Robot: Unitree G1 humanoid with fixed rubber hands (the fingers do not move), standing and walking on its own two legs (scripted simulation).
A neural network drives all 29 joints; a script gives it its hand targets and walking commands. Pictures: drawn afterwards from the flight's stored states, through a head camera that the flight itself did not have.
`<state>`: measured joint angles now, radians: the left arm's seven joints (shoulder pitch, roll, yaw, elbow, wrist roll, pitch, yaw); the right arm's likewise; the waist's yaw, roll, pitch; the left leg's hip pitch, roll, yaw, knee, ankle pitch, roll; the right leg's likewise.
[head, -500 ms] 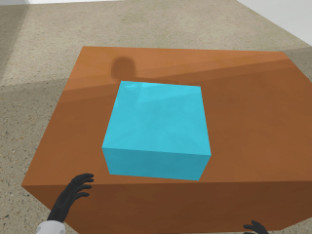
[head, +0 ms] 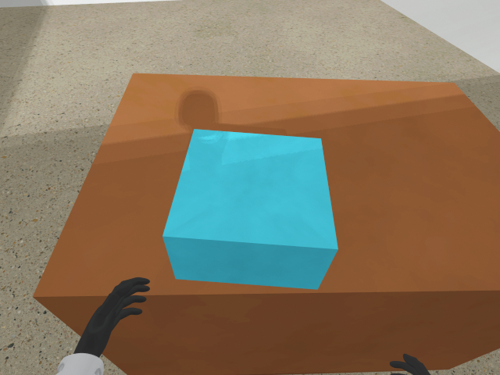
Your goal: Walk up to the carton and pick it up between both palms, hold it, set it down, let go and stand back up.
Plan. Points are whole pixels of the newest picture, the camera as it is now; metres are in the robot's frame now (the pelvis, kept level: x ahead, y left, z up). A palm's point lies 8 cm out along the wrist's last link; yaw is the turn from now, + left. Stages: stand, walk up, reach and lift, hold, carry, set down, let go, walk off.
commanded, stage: stand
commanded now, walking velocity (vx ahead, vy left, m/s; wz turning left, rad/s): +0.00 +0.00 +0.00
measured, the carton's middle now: (252, 204) +0.43 +0.01 +0.01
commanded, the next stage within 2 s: none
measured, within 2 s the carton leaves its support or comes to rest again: neither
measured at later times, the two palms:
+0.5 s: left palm (99, 335) +0.19 +0.22 +0.00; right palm out of the picture +0.13 -0.28 -0.09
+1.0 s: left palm (99, 335) +0.19 +0.22 +0.00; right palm out of the picture +0.13 -0.28 -0.09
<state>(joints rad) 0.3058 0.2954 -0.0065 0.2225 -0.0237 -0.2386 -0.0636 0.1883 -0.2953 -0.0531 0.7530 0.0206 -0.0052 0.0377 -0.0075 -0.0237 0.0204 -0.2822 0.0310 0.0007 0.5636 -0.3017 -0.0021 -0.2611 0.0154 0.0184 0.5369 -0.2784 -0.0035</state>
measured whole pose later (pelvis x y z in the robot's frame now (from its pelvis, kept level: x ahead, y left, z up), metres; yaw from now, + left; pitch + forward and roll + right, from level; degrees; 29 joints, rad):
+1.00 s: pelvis +0.00 +0.00 +0.00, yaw +1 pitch +0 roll +0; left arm 0.31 0.30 -0.02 0.22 -0.02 -0.25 -0.06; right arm 0.18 -0.30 -0.05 0.74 0.02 0.00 0.04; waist -0.01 -0.02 0.02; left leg -0.29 0.03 0.00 0.57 -0.33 0.00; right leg -0.27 0.01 0.01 0.55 -0.30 0.00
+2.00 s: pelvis +0.00 +0.00 +0.00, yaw +1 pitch +1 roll -1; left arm 0.30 0.31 -0.03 0.21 -0.02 -0.27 -0.06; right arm 0.18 -0.30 -0.05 0.74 0.02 0.00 0.04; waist -0.01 -0.03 0.03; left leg -0.31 0.03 -0.01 0.59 -0.33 0.00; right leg -0.28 0.01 0.01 0.56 -0.32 0.00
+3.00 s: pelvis +0.00 +0.01 +0.00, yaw +2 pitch +1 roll -1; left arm 0.30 0.32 -0.04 0.20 -0.02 -0.28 -0.06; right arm 0.17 -0.30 -0.05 0.75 0.02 0.00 0.04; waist -0.01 -0.03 0.03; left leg -0.32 0.02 -0.01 0.60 -0.33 0.00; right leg -0.29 0.01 0.01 0.58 -0.34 0.00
